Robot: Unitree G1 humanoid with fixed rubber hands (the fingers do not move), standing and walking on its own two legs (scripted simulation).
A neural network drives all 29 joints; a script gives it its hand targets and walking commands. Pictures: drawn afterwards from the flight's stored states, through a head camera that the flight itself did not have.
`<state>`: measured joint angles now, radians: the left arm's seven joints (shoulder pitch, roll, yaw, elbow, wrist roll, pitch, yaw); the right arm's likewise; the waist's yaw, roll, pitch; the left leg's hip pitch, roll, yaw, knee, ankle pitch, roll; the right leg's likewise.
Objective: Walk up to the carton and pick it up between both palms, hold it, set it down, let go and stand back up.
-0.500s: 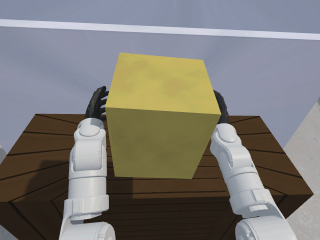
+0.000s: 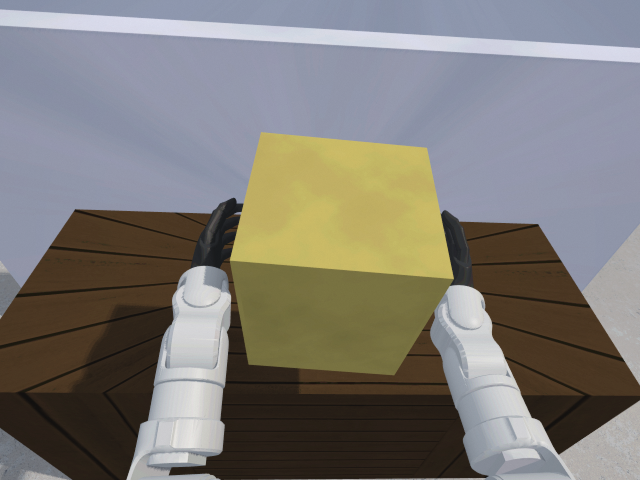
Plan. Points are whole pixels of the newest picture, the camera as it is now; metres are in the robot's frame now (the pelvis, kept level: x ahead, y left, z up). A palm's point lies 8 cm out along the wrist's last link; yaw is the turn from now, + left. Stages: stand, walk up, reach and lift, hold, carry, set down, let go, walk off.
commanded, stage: set down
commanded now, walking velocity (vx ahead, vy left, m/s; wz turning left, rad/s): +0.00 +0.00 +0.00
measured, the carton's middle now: (332, 262) +0.39 +0.00 +0.09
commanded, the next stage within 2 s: none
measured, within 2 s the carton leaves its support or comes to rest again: neither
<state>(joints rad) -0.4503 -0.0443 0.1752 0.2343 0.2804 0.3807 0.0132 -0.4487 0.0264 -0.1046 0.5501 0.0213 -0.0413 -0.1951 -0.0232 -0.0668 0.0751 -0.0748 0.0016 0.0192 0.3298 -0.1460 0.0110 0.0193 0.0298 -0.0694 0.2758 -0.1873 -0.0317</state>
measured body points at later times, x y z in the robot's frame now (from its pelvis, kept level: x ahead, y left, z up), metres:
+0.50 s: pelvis +0.00 +0.00 +0.00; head +0.00 +0.03 +0.45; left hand +0.38 +0.15 +0.09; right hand +0.37 -0.15 +0.08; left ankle +0.03 +0.11 -0.75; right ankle -0.01 -0.09 -0.75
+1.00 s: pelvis +0.01 -0.01 +0.00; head +0.04 +0.01 +0.45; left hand +0.40 +0.14 +0.04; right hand +0.38 -0.16 +0.05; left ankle +0.03 +0.11 -0.75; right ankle -0.01 -0.09 -0.75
